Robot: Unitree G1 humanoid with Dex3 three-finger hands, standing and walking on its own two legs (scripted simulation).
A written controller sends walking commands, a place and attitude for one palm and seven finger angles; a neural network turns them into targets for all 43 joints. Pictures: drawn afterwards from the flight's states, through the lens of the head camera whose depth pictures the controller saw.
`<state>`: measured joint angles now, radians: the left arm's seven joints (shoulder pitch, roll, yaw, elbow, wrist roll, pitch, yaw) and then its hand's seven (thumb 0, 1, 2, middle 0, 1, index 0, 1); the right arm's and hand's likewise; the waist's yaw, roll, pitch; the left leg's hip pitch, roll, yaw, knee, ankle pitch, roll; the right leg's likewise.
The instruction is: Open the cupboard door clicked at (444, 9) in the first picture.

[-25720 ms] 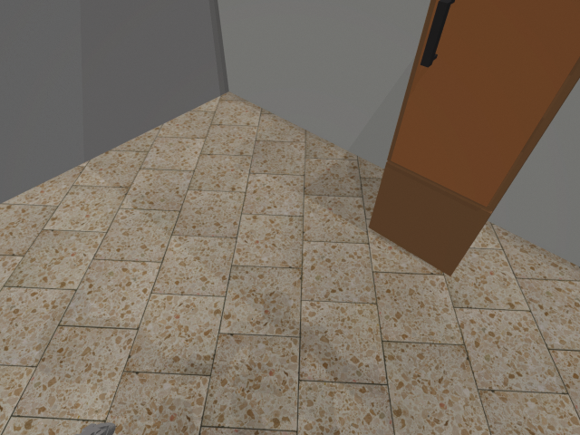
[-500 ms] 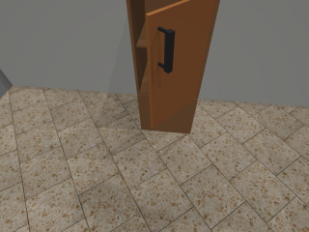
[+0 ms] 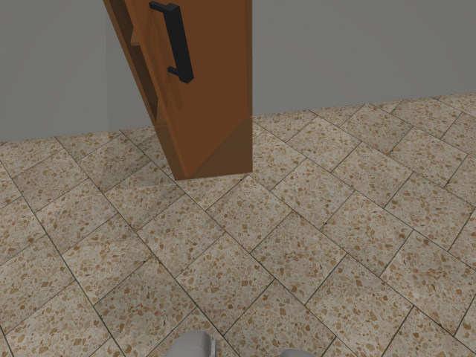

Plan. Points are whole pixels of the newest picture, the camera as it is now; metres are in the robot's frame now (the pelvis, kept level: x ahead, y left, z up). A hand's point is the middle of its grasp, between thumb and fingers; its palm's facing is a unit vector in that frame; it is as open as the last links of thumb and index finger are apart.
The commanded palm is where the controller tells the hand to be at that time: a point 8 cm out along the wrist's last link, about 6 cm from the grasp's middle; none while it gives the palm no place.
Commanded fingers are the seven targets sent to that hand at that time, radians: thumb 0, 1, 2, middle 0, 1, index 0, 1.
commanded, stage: walk to a spot facing it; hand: left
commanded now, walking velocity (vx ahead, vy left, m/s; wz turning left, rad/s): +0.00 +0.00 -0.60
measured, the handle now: (171, 44) +0.67 +0.19 +0.13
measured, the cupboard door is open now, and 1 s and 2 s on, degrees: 49 49 49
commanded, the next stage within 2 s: none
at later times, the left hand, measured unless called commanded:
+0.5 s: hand (141, 331) +0.16 +0.21 -0.15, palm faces -0.28 -0.93 -0.24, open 7.4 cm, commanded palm none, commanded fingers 0.00 0.90 0.90 -0.20 -0.30 -0.20 -0.30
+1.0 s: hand (195, 301) +0.22 +0.12 -0.14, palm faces -0.61 -0.77 -0.16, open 7.4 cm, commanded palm none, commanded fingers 0.00 0.90 0.90 -0.20 -0.30 -0.20 -0.30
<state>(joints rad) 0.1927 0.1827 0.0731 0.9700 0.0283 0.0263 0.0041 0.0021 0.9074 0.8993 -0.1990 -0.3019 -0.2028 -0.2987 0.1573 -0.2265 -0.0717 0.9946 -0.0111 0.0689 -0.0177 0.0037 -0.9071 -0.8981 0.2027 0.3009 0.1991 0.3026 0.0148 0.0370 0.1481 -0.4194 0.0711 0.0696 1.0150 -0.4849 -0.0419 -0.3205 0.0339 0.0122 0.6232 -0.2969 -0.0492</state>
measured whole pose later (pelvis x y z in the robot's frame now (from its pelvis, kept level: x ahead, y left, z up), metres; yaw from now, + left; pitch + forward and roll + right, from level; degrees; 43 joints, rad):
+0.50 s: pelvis +0.00 +0.03 +0.01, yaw -19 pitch +0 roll -2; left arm 0.13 0.28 0.09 0.90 0.02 0.05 -0.04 0.00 0.91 0.90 -0.19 -0.30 -0.20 -0.30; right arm 0.19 -0.21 -0.04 0.90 -0.03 0.02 -0.03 0.00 -0.90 -0.90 0.20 0.30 0.20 0.30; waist 0.02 0.01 0.13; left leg -0.22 0.14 0.10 0.54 -0.30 -0.04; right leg -0.40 0.00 -0.05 0.78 -0.42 0.03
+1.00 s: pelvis +0.02 +0.02 +0.02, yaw -38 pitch +1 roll -2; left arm 0.13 0.24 0.08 0.91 0.03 0.06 -0.07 0.01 0.91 0.90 -0.20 -0.30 -0.20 -0.30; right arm 0.33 -0.22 -0.03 0.94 -0.04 -0.01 -0.01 0.00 -0.90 -0.90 0.20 0.30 0.20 0.30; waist -0.02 0.01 0.07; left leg -0.23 0.15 0.14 0.47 -0.24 -0.03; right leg -0.46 -0.03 -0.06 0.87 -0.41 0.02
